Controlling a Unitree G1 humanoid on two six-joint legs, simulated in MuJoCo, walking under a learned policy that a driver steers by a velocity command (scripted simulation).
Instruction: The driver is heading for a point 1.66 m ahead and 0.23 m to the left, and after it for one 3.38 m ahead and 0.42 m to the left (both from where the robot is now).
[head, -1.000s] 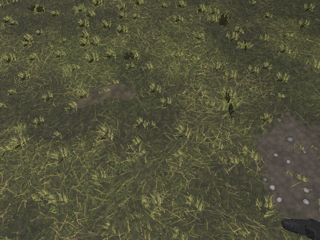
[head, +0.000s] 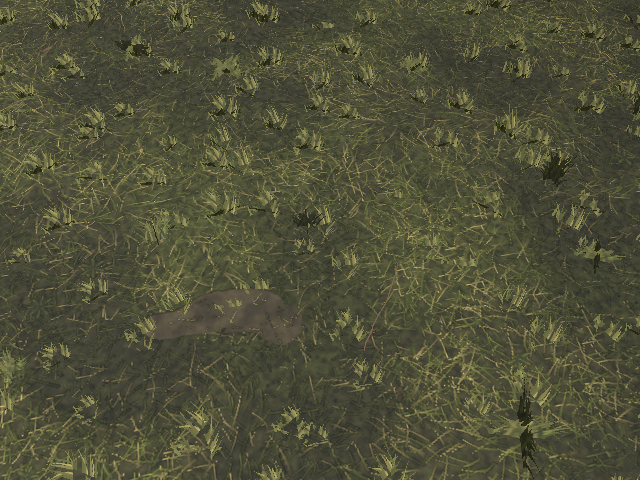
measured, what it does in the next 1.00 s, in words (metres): walks ahead, turning left: left foot, then right foot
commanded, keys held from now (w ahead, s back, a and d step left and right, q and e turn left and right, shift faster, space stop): q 0.12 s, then w+q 0.26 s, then w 0.46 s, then no key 0.16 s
